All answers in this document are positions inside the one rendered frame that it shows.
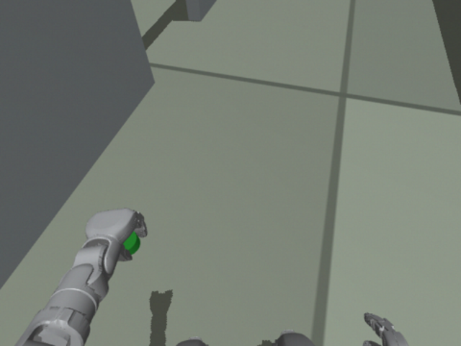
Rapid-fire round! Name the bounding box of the right robot hand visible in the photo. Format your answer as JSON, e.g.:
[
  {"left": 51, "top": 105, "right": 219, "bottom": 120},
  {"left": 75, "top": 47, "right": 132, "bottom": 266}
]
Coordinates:
[{"left": 363, "top": 313, "right": 408, "bottom": 346}]

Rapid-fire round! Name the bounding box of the left robot hand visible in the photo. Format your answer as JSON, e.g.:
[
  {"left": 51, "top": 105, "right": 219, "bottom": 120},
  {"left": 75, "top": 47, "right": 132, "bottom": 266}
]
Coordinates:
[{"left": 85, "top": 208, "right": 148, "bottom": 261}]

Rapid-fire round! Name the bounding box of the left robot arm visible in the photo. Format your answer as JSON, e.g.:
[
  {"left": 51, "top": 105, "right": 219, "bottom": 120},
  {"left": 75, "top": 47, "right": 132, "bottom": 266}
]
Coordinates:
[{"left": 15, "top": 234, "right": 121, "bottom": 346}]

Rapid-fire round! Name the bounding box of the tin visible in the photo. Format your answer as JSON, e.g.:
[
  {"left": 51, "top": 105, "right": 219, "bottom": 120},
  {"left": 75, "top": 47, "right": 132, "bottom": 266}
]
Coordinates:
[{"left": 123, "top": 232, "right": 140, "bottom": 255}]

